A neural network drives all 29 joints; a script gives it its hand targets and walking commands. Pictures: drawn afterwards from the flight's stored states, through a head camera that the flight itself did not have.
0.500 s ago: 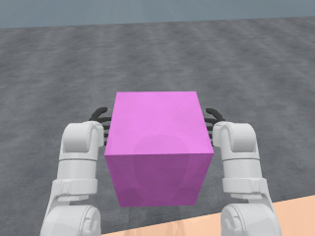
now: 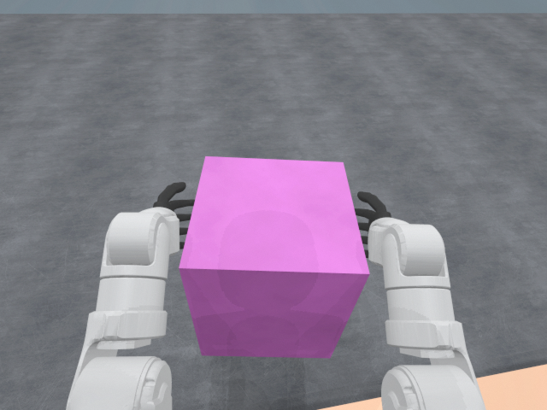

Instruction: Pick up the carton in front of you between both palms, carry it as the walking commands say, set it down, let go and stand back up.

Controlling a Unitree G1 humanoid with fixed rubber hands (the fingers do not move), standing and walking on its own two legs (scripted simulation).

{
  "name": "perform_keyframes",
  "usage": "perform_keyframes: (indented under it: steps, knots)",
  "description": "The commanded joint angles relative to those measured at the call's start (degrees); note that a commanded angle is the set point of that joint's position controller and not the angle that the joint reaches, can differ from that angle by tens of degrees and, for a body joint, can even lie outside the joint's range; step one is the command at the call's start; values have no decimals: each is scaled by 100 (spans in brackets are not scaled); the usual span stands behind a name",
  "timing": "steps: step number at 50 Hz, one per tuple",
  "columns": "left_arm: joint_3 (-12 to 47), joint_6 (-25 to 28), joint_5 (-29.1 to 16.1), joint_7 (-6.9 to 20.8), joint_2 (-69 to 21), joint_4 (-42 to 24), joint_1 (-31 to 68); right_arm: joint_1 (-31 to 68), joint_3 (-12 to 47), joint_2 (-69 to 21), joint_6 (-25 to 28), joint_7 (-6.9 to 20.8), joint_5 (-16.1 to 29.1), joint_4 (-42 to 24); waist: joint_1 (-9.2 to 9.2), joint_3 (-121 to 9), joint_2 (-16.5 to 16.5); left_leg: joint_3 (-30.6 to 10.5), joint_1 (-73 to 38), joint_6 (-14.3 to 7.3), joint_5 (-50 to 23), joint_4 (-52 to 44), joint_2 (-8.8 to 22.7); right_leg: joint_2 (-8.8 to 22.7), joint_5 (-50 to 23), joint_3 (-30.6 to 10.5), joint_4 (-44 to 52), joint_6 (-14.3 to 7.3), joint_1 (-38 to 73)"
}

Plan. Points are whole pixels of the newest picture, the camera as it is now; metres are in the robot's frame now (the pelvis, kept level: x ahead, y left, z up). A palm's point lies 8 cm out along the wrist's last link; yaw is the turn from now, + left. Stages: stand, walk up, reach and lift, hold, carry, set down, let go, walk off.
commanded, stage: carry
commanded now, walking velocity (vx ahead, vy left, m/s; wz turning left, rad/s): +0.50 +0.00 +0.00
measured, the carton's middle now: (270, 261) +0.35 +0.00 +0.02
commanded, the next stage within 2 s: none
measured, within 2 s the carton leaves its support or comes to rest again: neither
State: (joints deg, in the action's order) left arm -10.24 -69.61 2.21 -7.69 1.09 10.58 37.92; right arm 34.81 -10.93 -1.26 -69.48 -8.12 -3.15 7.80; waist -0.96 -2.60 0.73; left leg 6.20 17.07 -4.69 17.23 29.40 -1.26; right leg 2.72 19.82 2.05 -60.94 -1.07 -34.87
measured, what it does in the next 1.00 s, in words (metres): goes down: right foot, then left foot 0.09 m lower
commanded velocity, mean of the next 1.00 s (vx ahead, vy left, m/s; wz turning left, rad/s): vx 0.50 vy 0.00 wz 0.00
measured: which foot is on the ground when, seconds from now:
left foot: down 0.00-0.28, up 0.30-0.64, down 0.66-1.00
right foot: up 0.00-0.22, down 0.24-0.62, up 0.64-1.00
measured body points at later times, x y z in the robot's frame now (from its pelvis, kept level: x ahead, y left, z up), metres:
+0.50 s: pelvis +0.27 -0.02 -0.01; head +0.33 -0.03 +0.44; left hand +0.62 +0.17 +0.08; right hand +0.66 -0.14 +0.08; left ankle +0.37 +0.09 -0.70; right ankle +0.22 -0.09 -0.74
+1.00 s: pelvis +0.61 +0.01 -0.11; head +0.67 +0.01 +0.34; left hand +0.99 +0.14 -0.03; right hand +0.97 -0.16 -0.03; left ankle +0.53 +0.06 -0.83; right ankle +0.76 -0.13 -0.77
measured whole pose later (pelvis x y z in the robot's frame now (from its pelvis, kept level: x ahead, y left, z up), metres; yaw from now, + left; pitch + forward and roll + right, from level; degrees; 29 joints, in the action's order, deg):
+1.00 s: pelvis +0.61 +0.01 -0.11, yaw +0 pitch +6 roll +0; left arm -14.3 -69.0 4.1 -6.9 -2.3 2.4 35.0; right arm 34.9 -11.1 -1.7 -67.2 -7.6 -1.6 4.9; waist -4.9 1.4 0.1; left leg 3.8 14.1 -5.9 24.7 32.9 -4.4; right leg 3.5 9.9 1.7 -53.0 -2.6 -46.6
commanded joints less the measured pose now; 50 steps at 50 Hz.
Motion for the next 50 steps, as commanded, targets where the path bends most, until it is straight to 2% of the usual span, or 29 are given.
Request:
perform_keyframes:
  steps: [1, 6, 7, 8, 10, 11, 12, 13, 14, 15, 17, 19, 20, 21, 23, 25, 27, 30, 31, 32, 33, 34, 35, 36, 37, 38, 41, 47, 50]
  knots:
    - [3516, 235, -2480, 1161, -6724, -1191, 4237, 4952, 3584, -6259, 228, 1347, 2772, -1439, -163, -2282, -704, -1557, -2445, -739, -2419, -934, 1400, 29, -371, 36, 823, 79, -820]
    - [3444, 102, -2074, 1098, -6311, -1060, 3636, 4358, 3636, -6040, 65, 1445, 2642, -1140, -298, -2189, -897, -902, -2496, -525, -3814, -608, 1073, -361, -1210, 456, 2323, -101, -117]
    - [3429, 89, -2021, 1125, -6253, -974, 3613, 4282, 3637, -6048, 65, 1478, 2623, -991, -283, -2309, -968, -883, -2638, -501, -4150, -301, 1186, -280, -1897, 436, 1910, -222, -58]
    - [3400, 83, -1980, 1165, -6231, -862, 3525, 4208, 3639, -6039, 71, 1508, 2588, -863, -263, -2299, -976, -860, -2720, -503, -4152, -107, 1214, -235, -1816, 340, 2010, -315, -163]
    - [3293, 88, -1918, 1249, -6187, -671, 3514, 4324, 3662, -6137, 92, 1553, 2570, -638, -48, -2281, -821, -644, -2347, -343, -4970, 539, 1163, -464, -1297, 557, 2457, -488, 608]
    - [3230, 95, -1904, 1301, -6171, -530, 3468, 4316, 3640, -6167, 99, 1575, 2571, -532, 93, -2402, -839, -649, -2439, -149, -4978, 1030, 1118, -369, -2012, 277, 2787, -549, 998]
    - [3172, 110, -1911, 1359, -6212, -400, 3418, 4330, 3630, -6180, 125, 1583, 2556, -397, 388, -2505, -645, -382, -1886, 13, -4700, 1911, 1001, -416, -2047, 427, 3257, -511, 2008]
    - [3112, 171, -1845, 1410, -6139, -286, 3378, 4444, 3644, -6355, 139, 1595, 2563, -316, 588, -2642, 296, -107, -699, 280, -3650, 3193, 561, -18, -2723, -32, 3652, -631, 3323]
    - [3088, 277, -1773, 1449, -6075, -194, 3366, 4598, 3677, -6557, 157, 1622, 2510, -420, 565, -3022, 2034, -390, 2167, 657, -200, 4677, -139, 1392, -2611, -2783, 3567, -1438, 5529]
    - [3171, 282, -1983, 1495, -6351, -235, 3392, 4698, 3633, -6504, 173, 1596, 2470, -512, 778, -2678, 1632, -651, 3267, 506, 1399, 4976, -127, 1427, -2041, -3207, 3775, -1494, 5666]
    - [3563, 355, -2459, 1540, -6800, -971, 4142, 4747, 3563, -6494, 266, 1458, 2386, -709, 727, -2194, 104, -767, 3436, 364, 1137, 4280, 161, 1182, -1695, -2560, 3629, -1092, 4982]
    - [3888, 398, -2871, 1551, -6975, -1561, 4627, 4446, 3488, -6395, 311, 1299, 2231, -847, 591, -2115, -20, -659, 2800, 423, 659, 3044, 227, 916, -1186, -2051, 3819, -884, 4158]
    - [3944, 408, -2986, 1558, -6964, -1765, 4736, 4311, 3476, -6321, 323, 1225, 2130, -944, 554, -2118, 190, -475, 2424, 500, 442, 2493, 127, 853, -1169, -1879, 3975, -934, 3869]
    - [3980, 398, -3039, 1568, -6905, -1875, 4731, 4204, 3468, -6233, 331, 1158, 2013, -1028, 556, -2278, 471, -381, 2337, 496, -265, 2739, 117, 910, -1597, -1796, 3808, -1023, 3943]
    - [4014, 381, -3084, 1588, -6776, -1969, 4487, 3995, 3485, -6007, 327, 1068, 1848, -1201, 788, -2344, 429, -347, 2712, 526, -1720, 1770, 118, 470, -1434, -1384, 3472, -888, 4488]
    - [4019, 371, -3035, 1617, -6626, -1915, 4294, 3911, 3481, -5760, 304, 1028, 1707, -1295, 835, -2134, 255, -336, 1996, 541, -3166, 264, 100, 191, -740, -1107, 3349, -817, 3948]
    - [4066, 353, -2998, 1642, -6511, -1682, 4109, 3845, 3440, -5491, 252, 1040, 1566, -1293, 675, -1956, 362, -227, 889, 388, -4252, -233, 129, 165, -511, -823, 3000, -770, 3058]
    - [4044, 289, -2895, 1636, -6305, -1273, 3925, 3733, 3336, -5166, 124, 1152, 1534, -1062, 315, -1792, 372, -163, 236, 82, -4365, -445, 320, 203, -1014, -620, 1837, -684, 2783]
    - [4006, 262, -2837, 1616, -6213, -1184, 3940, 3696, 3287, -5113, 76, 1203, 1581, -953, 68, -1817, 296, -196, -168, -20, -4255, -694, 438, 243, -1435, -486, 1201, -627, 2663]
    - [3941, 227, -2768, 1591, -6120, -1087, 3976, 3604, 3227, -5072, 37, 1262, 1641, -784, -314, -1974, -16, -281, -1116, -98, -3976, -1029, 501, 104, -1589, -139, 230, -497, 2177]
    - [3821, 174, -2705, 1565, -5998, -922, 4039, 3673, 3128, -4946, -1, 1330, 1706, -663, -503, -1824, -866, -355, -1796, -140, -3470, -1001, 567, -515, 277, 309, -1278, -447, 1229]
    - [3640, 44, -2617, 1516, -5922, -668, 4089, 3637, 3031, -4772, -75, 1373, 1775, -255, -185, -2121, -1598, -1298, -3382, -327, -5269, 491, 1223, -648, 1461, -67, -1573, -332, -506]
    - [3412, -75, -2497, 1426, -5746, -404, 4075, 3811, 3003, -4781, -130, 1392, 1834, -19, -148, -2544, -1793, -2237, -3878, -719, -5205, 731, 1679, -483, 1347, -352, -1876, -305, -1095]
    - [3164, -153, -2388, 1345, -5754, -396, 4118, 4026, 3001, -4880, -144, 1410, 2005, 42, -265, -2976, -1809, -3591, -3889, -1414, -2321, 226, 2249, -433, 1281, -348, -2554, -250, -1711]
    - [3065, -188, -2271, 1272, -5704, -504, 4020, 4042, 3097, -5269, -163, 1436, 2252, -249, -151, -2704, -843, -3849, -3058, -1286, -127, -465, 2038, -187, 1047, -385, -2243, -212, -1785]
    - [3072, -181, -2176, 1217, -5884, -754, 4428, 4741, 3178, -5597, -137, 1473, 2406, -503, -130, -2563, -604, -4073, -2515, -1567, -135, -580, 2223, 16, 634, -569, -1936, -130, -1789]
    - [3039, -66, -2154, 1147, -6231, -1009, 4527, 5431, 3521, -6378, -43, 1535, 2902, -1008, -127, -2216, -176, -3347, -1429, -1319, -351, -663, 1795, 165, 279, -407, -1334, -11, -1360]
    - [3300, 273, -1865, 1079, -6472, -1099, 3729, 4909, 3860, -6688, 295, 1485, 2945, -1348, -376, -2451, -443, -1970, -2460, -895, -3739, -100, 1202, 62, -822, 49, 194, -117, -1664]
    - [3542, 411, -1794, 1087, -6420, -1263, 3465, 4552, 4047, -6640, 434, 1488, 2867, -1423, -437, -2357, -581, -1355, -2587, -562, -4639, -26, 931, -277, -1547, 470, 1861, -206, -936]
